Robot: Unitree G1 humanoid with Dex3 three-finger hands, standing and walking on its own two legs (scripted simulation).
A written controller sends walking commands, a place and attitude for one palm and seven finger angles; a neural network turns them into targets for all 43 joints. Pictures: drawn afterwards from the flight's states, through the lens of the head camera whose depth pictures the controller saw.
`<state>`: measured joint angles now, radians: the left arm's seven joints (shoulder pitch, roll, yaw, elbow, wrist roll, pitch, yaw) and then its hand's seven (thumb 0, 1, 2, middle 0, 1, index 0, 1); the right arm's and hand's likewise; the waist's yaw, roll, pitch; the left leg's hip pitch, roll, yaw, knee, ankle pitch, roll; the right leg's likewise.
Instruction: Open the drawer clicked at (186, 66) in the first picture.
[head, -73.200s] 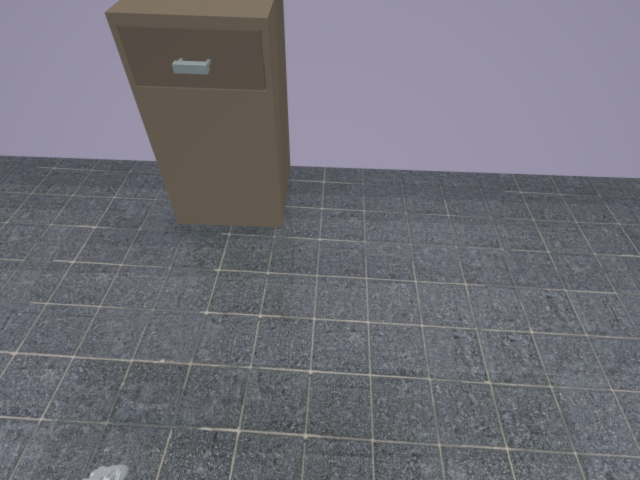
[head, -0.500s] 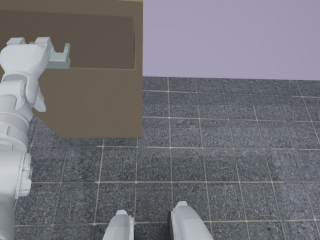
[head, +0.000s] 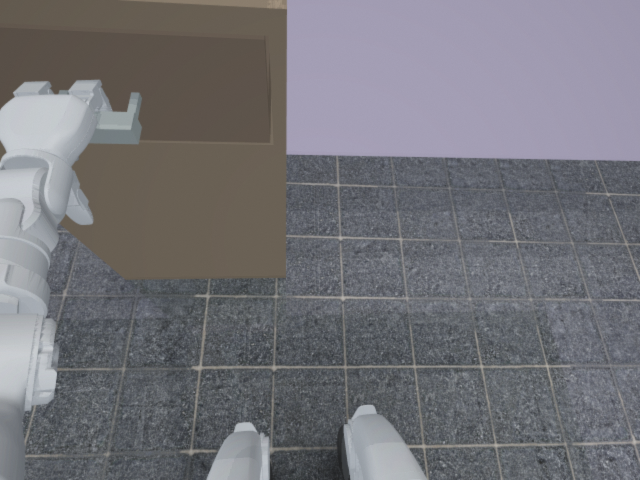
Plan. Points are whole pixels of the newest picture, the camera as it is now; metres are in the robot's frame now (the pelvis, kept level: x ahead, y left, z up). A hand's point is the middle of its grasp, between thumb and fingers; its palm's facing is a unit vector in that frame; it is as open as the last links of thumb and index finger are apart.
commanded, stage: close the thumb around the handle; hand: left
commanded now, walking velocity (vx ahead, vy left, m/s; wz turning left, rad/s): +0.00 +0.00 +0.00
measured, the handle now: (96, 113) +0.56 +0.26 +0.04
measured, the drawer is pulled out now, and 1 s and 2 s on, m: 0.00 0.01 0.14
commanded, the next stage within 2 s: pull the drawer open in 0.56 s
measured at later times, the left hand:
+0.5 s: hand (74, 156) +0.51 +0.28 +0.02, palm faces -0.10 +0.00 -0.99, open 6.1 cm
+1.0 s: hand (72, 166) +0.49 +0.28 +0.02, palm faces -0.11 -0.01 -0.99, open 6.1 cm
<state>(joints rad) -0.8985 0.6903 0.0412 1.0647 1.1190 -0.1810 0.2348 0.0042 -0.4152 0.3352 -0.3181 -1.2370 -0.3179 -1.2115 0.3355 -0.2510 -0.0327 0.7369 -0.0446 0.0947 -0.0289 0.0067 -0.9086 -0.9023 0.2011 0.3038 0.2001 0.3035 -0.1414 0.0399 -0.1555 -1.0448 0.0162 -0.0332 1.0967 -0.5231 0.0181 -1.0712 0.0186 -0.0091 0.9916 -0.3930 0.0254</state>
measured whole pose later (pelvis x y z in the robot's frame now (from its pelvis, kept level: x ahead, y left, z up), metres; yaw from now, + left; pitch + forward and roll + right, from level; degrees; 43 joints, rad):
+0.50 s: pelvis +0.00 +0.00 +0.00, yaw +0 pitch +27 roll -3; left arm -0.89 0.68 0.04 1.06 1.12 -0.16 0.24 0.00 0.65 0.79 -0.34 -1.30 -0.38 -1.34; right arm 0.33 -0.25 -0.03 0.73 -0.05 0.11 -0.03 0.01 -0.91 -0.90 0.20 0.30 0.20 0.30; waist -0.14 0.04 -0.16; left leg -1.02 0.02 -0.03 1.08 -0.52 0.02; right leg -1.05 0.02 -0.01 0.97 -0.39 0.03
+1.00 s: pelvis +0.02 +0.01 +0.02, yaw -1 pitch +25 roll -3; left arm -0.71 0.63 0.07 0.94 1.09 -0.16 0.24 0.01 0.67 0.77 -0.31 -1.33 -0.35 -1.35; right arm 0.33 -0.25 -0.04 0.72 -0.04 0.13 -0.02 0.01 -0.91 -0.90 0.20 0.30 0.20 0.30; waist -0.11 0.04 -0.16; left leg -0.92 0.03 0.00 1.01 -0.53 0.03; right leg -0.96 0.03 0.03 0.91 -0.39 0.03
